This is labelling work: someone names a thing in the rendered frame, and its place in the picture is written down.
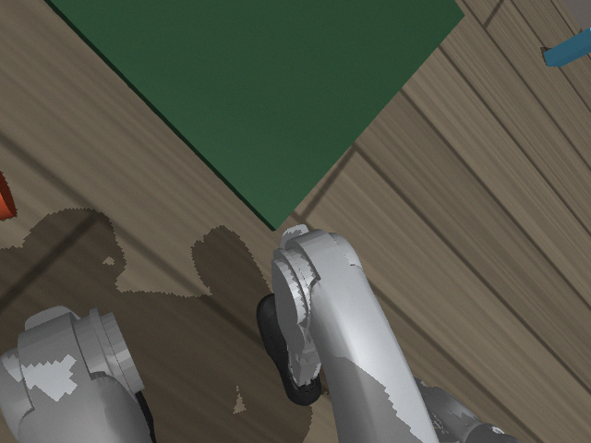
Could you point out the right robot foot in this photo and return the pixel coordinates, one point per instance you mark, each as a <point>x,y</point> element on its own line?
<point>275,345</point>

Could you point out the right robot arm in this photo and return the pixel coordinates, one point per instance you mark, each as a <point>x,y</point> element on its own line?
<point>489,433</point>

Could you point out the right robot hand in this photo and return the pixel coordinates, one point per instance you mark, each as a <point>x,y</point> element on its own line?
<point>453,419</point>

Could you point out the left robot foot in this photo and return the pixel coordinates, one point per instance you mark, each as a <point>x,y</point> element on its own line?
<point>147,414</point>

